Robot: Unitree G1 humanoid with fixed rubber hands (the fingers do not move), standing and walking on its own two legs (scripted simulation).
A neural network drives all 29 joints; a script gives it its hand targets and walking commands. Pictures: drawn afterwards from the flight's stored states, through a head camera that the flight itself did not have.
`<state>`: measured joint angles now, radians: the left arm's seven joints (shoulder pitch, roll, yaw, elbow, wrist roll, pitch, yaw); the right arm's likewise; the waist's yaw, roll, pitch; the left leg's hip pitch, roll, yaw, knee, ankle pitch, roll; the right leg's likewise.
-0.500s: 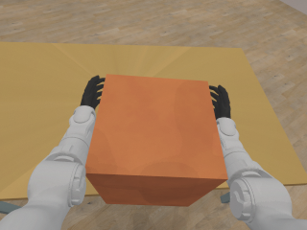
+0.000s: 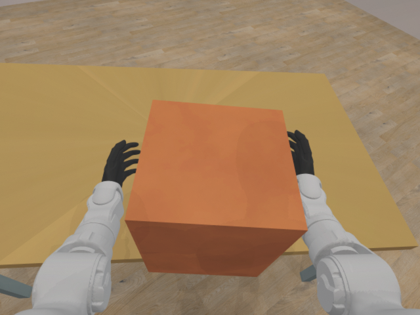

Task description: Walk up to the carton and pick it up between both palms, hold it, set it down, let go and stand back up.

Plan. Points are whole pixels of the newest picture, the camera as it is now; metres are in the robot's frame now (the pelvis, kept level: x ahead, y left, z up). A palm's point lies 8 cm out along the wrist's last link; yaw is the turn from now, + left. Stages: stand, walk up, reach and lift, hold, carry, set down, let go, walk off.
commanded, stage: set down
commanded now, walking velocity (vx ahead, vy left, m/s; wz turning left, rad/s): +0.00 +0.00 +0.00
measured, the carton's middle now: (210, 197) +0.36 +0.01 -0.01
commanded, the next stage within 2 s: none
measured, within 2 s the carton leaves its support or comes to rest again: neither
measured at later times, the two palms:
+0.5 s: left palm (98, 234) +0.28 +0.23 -0.03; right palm (318, 234) +0.27 -0.19 +0.01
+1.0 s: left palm (84, 260) +0.24 +0.25 -0.05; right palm (308, 259) +0.23 -0.17 -0.01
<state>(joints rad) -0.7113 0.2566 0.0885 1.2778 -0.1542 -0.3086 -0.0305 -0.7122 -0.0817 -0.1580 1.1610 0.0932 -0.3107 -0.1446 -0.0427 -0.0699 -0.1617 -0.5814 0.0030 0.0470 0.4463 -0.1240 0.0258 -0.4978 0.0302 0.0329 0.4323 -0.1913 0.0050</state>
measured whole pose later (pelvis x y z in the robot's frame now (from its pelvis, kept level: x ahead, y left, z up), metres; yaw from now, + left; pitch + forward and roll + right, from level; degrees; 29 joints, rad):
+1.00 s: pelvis -0.03 +0.03 -0.01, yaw +0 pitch +9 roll -3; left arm -0.10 0.27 -0.05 0.75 -0.19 -0.39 0.00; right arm -0.13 -0.08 -0.05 0.78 0.22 -0.37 -0.07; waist -0.04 -0.07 -0.10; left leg -0.55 -0.02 0.05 0.54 -0.16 0.04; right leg -0.44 0.01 0.03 0.49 -0.20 0.01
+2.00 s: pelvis -0.01 +0.02 +0.00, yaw +0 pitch +5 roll -2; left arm 0.12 0.27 -0.09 0.69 -0.24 -0.29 0.03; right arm 0.00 -0.08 -0.05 0.78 0.20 -0.37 -0.02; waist -0.02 -0.03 -0.02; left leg -0.44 -0.01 0.05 0.54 -0.19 0.04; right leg -0.34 0.02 0.03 0.49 -0.24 0.03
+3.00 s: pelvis -0.01 +0.00 +0.00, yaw +0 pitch +1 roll -1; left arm 0.17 0.27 -0.06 0.66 -0.11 0.04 0.09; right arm 0.00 -0.12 -0.05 0.83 0.08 -0.19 0.06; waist -0.02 -0.02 0.01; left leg -0.35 0.01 0.05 0.52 -0.20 0.03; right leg -0.26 0.04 0.03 0.49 -0.25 0.00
